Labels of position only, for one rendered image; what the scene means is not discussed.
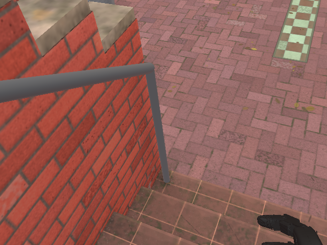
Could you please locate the robot right hand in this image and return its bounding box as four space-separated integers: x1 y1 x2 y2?
257 214 323 245

